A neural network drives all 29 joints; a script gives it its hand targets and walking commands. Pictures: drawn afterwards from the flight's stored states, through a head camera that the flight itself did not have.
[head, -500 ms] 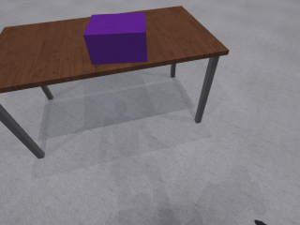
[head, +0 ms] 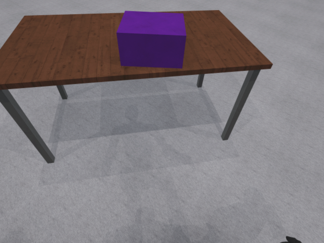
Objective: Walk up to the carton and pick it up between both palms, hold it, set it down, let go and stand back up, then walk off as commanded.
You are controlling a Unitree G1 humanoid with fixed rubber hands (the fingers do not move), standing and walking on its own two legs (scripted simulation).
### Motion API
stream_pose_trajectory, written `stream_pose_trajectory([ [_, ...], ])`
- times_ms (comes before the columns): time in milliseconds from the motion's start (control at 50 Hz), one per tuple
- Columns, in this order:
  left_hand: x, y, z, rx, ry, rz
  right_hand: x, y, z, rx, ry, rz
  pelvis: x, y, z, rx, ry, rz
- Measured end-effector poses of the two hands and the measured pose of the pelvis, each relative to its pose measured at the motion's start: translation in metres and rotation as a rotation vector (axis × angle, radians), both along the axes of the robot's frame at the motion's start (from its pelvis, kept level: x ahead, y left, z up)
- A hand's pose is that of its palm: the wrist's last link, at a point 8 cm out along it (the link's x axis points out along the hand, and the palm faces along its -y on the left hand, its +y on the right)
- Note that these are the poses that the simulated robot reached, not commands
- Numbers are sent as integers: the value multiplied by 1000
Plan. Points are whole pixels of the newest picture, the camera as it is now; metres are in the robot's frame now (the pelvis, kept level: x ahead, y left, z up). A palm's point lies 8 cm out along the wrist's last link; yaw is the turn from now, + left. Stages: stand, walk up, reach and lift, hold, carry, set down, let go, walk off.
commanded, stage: walk up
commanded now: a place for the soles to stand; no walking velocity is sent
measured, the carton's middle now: (152, 38) +1.03 +0.06 +0.01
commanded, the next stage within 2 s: none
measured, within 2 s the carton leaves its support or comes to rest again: neither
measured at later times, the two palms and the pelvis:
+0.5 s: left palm (65, 229) +0.21 +0.28 -0.10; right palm (308, 238) +0.17 -0.33 -0.06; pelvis +0.12 -0.01 +0.02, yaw +2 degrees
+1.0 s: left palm (72, 217) +0.24 +0.27 -0.11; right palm (288, 192) +0.29 -0.34 -0.08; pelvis +0.21 -0.03 +0.01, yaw +6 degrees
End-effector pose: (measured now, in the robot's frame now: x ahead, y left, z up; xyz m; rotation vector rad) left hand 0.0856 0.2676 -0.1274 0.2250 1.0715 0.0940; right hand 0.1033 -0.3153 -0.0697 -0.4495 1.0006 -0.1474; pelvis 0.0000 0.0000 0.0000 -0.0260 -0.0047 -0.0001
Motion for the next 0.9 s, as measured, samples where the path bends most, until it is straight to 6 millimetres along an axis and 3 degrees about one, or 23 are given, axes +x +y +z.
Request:
stream_pose_trajectory([
  [120,29,27,5,-5,-23,0,4,23,13,-16,-6,-27,26,19,8,-14,-56,14],
  [260,60,41,16,3,-33,-3,20,24,26,-35,13,-37,58,23,18,-14,-72,31],
  [420,97,24,22,16,-25,-4,50,5,23,-26,35,-44,96,4,20,14,-65,39],
  [560,134,-8,22,66,-35,-18,79,-28,-7,16,81,-51,130,-32,7,58,-35,37],
  [720,135,-21,36,115,-4,44,122,-46,-14,49,123,1,159,-56,13,59,-21,59],
  [900,141,-14,29,109,33,81,158,-43,-13,27,146,29,188,-50,10,25,-15,81],
])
